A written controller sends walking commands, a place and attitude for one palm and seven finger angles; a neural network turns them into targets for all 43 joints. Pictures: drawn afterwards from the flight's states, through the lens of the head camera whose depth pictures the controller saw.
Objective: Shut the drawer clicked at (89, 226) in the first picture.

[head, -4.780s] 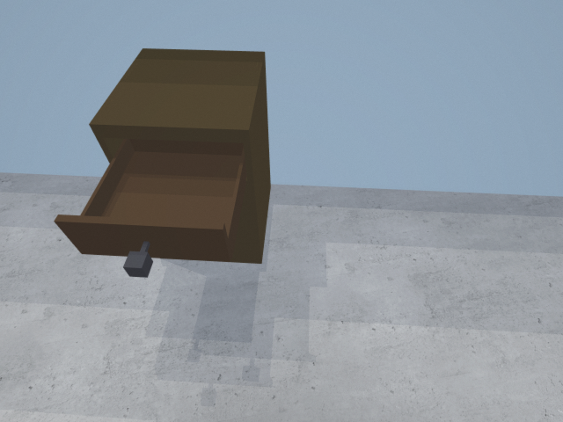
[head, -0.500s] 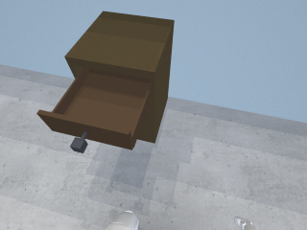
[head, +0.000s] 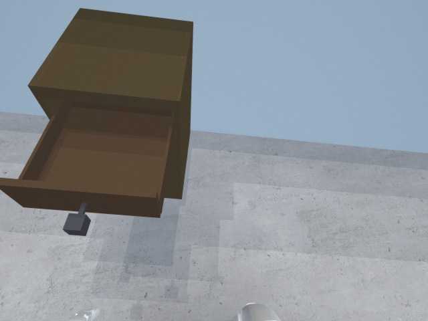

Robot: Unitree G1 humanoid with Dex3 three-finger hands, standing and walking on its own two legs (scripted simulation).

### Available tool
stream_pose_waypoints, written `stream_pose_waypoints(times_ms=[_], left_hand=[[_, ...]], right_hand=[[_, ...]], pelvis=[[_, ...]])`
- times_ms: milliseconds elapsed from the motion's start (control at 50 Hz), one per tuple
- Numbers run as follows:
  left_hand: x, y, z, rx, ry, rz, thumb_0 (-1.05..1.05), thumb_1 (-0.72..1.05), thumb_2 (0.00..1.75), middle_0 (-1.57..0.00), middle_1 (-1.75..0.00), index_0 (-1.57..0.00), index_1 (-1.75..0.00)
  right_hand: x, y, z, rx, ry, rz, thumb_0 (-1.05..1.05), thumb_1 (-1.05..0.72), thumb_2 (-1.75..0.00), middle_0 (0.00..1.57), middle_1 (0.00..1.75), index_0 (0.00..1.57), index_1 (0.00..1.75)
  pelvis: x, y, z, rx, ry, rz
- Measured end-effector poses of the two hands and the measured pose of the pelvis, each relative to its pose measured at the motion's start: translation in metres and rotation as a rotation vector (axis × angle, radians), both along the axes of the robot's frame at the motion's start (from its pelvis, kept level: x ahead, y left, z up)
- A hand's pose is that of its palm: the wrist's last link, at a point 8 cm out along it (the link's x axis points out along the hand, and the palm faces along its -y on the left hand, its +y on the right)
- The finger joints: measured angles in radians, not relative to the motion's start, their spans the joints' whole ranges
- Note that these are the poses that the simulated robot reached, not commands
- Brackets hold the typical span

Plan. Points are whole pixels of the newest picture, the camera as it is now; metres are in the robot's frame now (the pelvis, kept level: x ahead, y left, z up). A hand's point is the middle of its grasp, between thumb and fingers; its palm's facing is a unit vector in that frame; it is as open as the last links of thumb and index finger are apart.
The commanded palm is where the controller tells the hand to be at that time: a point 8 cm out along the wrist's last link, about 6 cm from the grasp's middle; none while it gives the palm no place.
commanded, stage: come to a stop and stand still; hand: left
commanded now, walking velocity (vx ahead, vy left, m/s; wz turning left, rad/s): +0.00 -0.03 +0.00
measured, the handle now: (80, 217) +0.35 +0.35 -0.21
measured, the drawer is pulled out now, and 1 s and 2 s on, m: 0.30 0.30 0.30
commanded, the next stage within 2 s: look again from close up in 1.12 s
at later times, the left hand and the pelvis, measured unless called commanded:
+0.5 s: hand out of the picture +0.06 +0.09 -0.19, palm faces +0.10 -0.98 -0.20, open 7.2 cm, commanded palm none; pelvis +0.01 -0.09 -0.02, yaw +3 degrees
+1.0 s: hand out of the picture +0.00 +0.05 -0.19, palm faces +0.06 -0.98 -0.16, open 7.3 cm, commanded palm none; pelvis +0.03 -0.10 -0.01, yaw +2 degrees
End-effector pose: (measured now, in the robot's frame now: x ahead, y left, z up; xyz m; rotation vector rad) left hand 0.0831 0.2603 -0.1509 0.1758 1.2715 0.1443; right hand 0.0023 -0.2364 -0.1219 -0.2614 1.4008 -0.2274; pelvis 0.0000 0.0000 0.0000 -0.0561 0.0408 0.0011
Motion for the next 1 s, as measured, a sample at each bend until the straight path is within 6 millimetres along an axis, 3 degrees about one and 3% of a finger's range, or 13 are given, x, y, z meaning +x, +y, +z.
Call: stream_pose_waypoints(times_ms=[120,220,320,480,620,780,1000], left_hand=[[0.026,-0.046,0.001,-0.031,-0.029,-0.068,0.00,0.91,0.90,-0.20,-0.30,-0.20,-0.30],[0.035,-0.089,-0.001,-0.017,-0.083,-0.087,0.00,0.91,0.89,-0.20,-0.30,-0.20,-0.30],[0.014,-0.117,0.006,-0.015,-0.051,-0.056,0.00,0.91,0.89,-0.20,-0.30,-0.20,-0.30],[-0.025,-0.119,-0.007,-0.014,-0.016,0.066,-0.01,0.93,0.89,-0.21,-0.30,-0.21,-0.30],[-0.073,-0.124,-0.005,-0.018,0.115,0.122,-0.01,0.93,0.89,-0.20,-0.30,-0.20,-0.30],[-0.105,-0.145,-0.002,-0.045,0.230,0.119,0.00,0.92,0.89,-0.20,-0.30,-0.20,-0.30],[-0.085,-0.158,-0.005,-0.057,0.207,0.095,0.01,0.92,0.89,-0.20,-0.30,-0.20,-0.30]], right_hand=[[-0.051,-0.026,-0.004,0.014,0.101,-0.082,0.00,-0.91,-0.90,0.21,0.30,0.20,0.30],[-0.075,-0.054,-0.030,0.067,0.161,-0.131,0.00,-0.90,-0.90,0.21,0.30,0.20,0.30],[-0.056,-0.068,-0.039,0.101,0.138,-0.115,0.00,-0.91,-0.90,0.20,0.30,0.20,0.30],[0.010,-0.066,-0.044,0.126,0.006,-0.012,0.00,-0.91,-0.90,0.20,0.30,0.19,0.30],[0.039,-0.080,-0.032,0.093,-0.031,0.045,0.02,-0.94,-0.90,0.20,0.30,0.20,0.30],[0.045,-0.082,-0.032,0.105,-0.023,0.042,0.01,-0.92,-0.90,0.20,0.30,0.20,0.30],[0.023,-0.079,-0.034,0.123,0.043,0.012,0.00,-0.92,-0.90,0.20,0.30,0.20,0.30]], pelvis=[[-0.002,-0.024,-0.003,0.011,-0.001,-0.010],[0.000,-0.054,-0.018,0.056,-0.009,-0.012],[0.002,-0.070,-0.013,0.053,-0.038,0.026],[0.007,-0.085,-0.018,0.035,-0.058,0.059],[0.013,-0.092,-0.010,0.059,-0.050,0.048],[0.021,-0.096,-0.007,0.065,-0.045,0.036],[0.029,-0.101,-0.007,0.068,-0.049,0.029]])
